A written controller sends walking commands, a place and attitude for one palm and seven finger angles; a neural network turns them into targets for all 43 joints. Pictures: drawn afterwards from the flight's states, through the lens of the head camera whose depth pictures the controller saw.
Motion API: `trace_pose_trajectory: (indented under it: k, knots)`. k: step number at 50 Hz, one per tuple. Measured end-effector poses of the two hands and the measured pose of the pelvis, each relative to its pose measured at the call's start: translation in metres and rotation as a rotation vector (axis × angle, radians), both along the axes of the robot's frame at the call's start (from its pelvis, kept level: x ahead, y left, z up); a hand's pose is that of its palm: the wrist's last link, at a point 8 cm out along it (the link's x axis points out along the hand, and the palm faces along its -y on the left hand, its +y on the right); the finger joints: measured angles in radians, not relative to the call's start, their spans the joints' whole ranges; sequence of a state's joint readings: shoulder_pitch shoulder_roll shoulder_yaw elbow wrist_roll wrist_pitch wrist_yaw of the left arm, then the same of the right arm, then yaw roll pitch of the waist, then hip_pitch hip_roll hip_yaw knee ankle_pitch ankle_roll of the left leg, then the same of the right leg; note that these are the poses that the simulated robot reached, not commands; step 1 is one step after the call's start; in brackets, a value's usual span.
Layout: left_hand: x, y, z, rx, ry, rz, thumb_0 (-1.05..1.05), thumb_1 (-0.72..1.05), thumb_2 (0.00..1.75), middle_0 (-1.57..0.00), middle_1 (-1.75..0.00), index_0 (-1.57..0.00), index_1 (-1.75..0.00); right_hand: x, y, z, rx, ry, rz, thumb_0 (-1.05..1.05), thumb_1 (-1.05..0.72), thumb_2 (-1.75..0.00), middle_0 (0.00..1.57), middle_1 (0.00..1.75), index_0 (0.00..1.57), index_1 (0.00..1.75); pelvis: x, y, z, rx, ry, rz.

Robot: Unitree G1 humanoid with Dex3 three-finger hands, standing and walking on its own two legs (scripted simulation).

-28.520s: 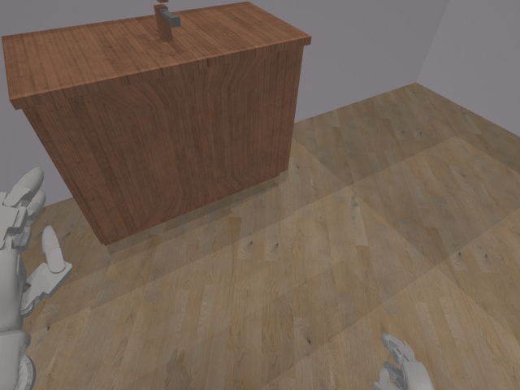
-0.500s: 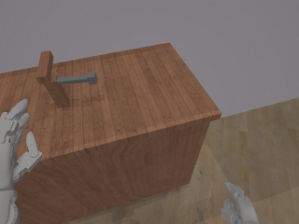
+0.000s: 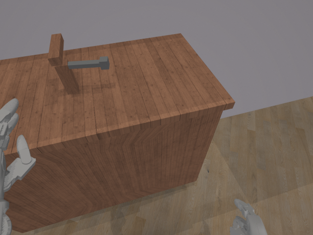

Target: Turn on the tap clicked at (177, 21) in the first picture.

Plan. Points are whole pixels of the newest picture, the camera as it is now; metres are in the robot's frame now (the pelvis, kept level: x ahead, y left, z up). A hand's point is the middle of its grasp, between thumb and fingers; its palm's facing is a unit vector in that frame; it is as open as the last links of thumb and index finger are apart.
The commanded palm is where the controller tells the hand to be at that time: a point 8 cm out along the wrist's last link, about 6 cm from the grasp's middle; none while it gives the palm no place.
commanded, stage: step back with the hand held close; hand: left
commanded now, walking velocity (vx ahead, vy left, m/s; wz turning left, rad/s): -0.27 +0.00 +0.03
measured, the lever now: (104, 63) +0.56 +0.20 +0.14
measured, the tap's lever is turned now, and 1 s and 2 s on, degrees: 80 80 80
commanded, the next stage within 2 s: stop stepping back and stand still in 0.56 s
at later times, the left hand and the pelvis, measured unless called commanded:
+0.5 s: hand out of the picture +0.14 +0.26 +0.18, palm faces +0.47 -0.81 -0.35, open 7.4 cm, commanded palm +0.09 +0.28 +0.19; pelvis -0.07 +0.00 +0.01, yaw -1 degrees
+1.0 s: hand out of the picture +0.01 +0.22 +0.15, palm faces +0.42 -0.84 -0.35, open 7.4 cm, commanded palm -0.04 +0.25 +0.19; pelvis -0.19 -0.03 +0.01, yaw +1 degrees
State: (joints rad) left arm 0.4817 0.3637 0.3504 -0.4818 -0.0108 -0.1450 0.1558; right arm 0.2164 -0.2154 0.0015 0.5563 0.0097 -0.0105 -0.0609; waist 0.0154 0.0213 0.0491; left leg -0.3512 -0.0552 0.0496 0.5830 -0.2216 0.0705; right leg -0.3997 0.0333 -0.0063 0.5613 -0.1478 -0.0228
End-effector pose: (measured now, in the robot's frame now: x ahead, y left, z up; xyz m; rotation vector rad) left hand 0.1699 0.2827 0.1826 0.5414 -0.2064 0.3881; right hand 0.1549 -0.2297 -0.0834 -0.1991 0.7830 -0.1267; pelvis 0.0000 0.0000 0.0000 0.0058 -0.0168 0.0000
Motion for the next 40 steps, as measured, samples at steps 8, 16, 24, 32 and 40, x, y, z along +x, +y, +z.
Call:
trace_pose_trajectory:
  k: [8,16,24,32,40]
  knots:
    - [-0.008,-0.010,-0.007,-0.082,-0.035,-0.049,0.01,0.89,0.90,-0.20,-0.30,-0.21,-0.30,-0.011,0.001,0.002,-0.013,0.022,0.022,0.01,-0.90,-0.90,0.20,0.30,0.21,0.30,-0.017,-0.001,-0.001,-0.007,0.009,0.030]
    - [-0.042,0.012,-0.007,-0.013,-0.025,-0.071,0.01,0.89,0.90,-0.21,-0.30,-0.21,-0.30,-0.036,0.007,0.011,-0.078,0.018,0.015,0.01,-0.90,-0.90,0.20,0.30,0.20,0.30,-0.043,0.011,-0.004,-0.019,0.021,0.053]
    - [-0.073,0.017,0.016,-0.064,-0.092,0.040,0.01,0.89,0.90,-0.20,-0.30,-0.21,-0.30,-0.061,0.027,0.014,-0.001,0.007,0.056,0.01,-0.90,-0.90,0.20,0.30,0.20,0.30,-0.067,0.003,0.013,-0.043,0.057,-0.004]
    - [-0.088,-0.053,-0.002,-0.105,0.020,-0.128,0.02,0.90,0.90,-0.20,-0.30,-0.20,-0.30,-0.091,0.005,0.007,0.068,-0.057,0.051,0.01,-0.90,-0.90,0.20,0.30,0.21,0.30,-0.125,-0.028,0.007,-0.041,0.057,-0.027]
    - [-0.145,-0.060,0.016,0.001,0.070,-0.156,0.01,0.89,0.90,-0.21,-0.30,-0.22,-0.30,-0.156,-0.050,0.028,-0.008,-0.021,-0.076,0.01,-0.90,-0.90,0.20,0.30,0.21,0.30,-0.155,-0.040,0.019,0.023,0.079,-0.039]
